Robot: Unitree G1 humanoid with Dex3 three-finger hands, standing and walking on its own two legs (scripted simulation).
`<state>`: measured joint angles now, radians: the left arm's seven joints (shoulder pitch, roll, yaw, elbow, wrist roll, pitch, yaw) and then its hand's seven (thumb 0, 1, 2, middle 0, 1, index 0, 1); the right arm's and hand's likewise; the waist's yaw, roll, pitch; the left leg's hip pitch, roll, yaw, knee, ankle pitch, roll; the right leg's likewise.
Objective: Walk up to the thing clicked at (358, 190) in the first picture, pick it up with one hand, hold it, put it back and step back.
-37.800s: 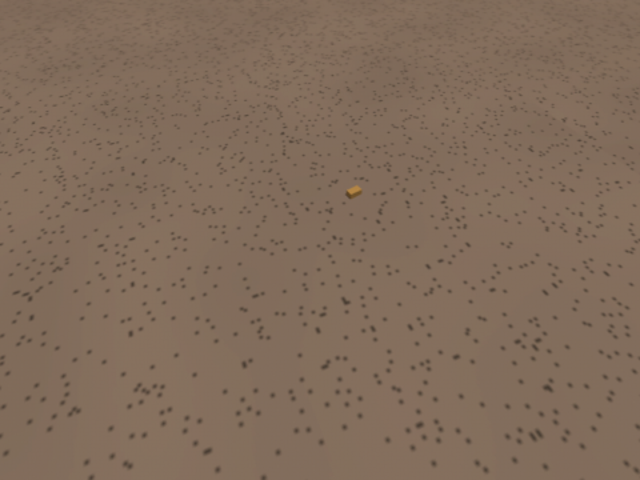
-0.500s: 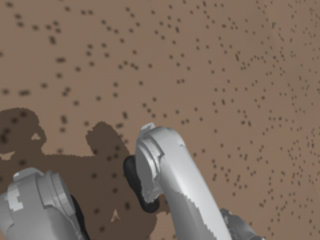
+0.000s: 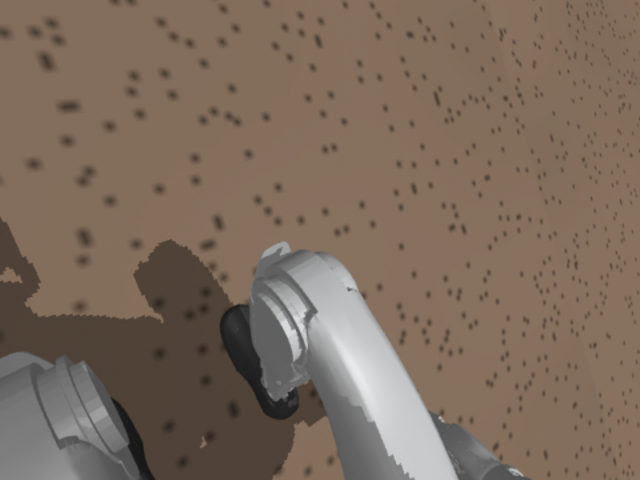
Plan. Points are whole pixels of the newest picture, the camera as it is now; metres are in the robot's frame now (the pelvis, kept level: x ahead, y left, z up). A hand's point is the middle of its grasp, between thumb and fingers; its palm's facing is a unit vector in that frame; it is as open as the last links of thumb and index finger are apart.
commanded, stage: rest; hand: left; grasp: from above
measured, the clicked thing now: out of the picture +0.51 +0.33 -0.27
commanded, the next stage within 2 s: open in 0.52 s
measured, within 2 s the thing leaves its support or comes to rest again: rests again in 0.72 s
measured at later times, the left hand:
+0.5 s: hand out of the picture +0.50 +0.32 -0.25, palm faces -0.43 -0.17 -0.89, open 6.6 cm
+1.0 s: hand out of the picture +0.51 +0.32 -0.25, palm faces -0.42 -0.17 -0.89, open 8.9 cm
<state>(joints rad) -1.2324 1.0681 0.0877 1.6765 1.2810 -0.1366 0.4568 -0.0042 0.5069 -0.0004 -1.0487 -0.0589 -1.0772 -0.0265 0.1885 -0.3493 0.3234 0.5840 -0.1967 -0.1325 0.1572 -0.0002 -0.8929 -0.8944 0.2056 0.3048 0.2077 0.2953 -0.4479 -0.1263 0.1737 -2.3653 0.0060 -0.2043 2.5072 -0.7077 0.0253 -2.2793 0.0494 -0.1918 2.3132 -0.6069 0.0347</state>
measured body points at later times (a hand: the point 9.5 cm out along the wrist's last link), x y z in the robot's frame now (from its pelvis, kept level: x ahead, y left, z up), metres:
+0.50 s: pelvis +0.00 +0.00 +0.00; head +0.30 +0.12 +0.31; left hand +0.52 +0.32 -0.20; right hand +0.02 -0.24 -0.04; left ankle +0.06 +0.12 -0.28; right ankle +0.12 -0.11 -0.28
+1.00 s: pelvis +0.00 +0.00 +0.00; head +0.31 +0.12 +0.31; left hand +0.53 +0.32 -0.20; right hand +0.02 -0.24 -0.04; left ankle +0.06 +0.12 -0.28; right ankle +0.12 -0.11 -0.28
